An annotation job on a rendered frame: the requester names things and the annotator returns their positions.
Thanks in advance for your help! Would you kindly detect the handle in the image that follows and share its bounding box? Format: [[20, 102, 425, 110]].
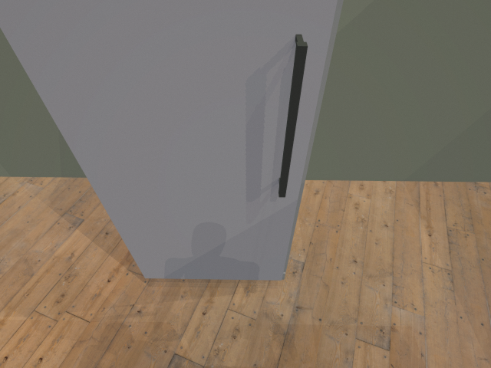
[[278, 34, 308, 197]]

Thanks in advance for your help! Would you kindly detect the fridge door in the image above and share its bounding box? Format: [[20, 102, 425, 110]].
[[0, 0, 338, 281]]

